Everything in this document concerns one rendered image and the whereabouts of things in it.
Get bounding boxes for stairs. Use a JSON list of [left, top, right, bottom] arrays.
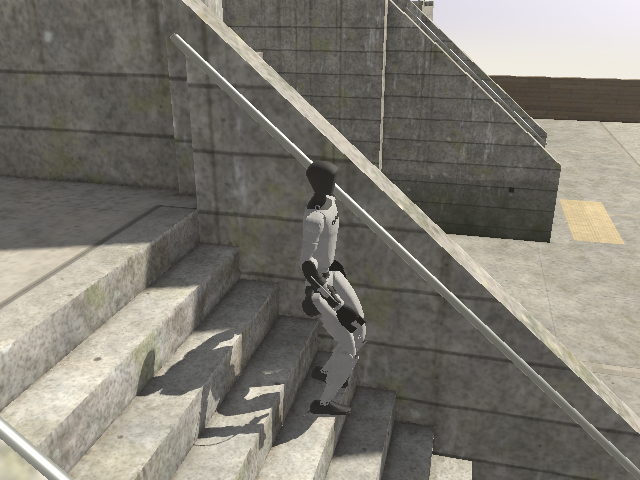
[[0, 209, 472, 480]]

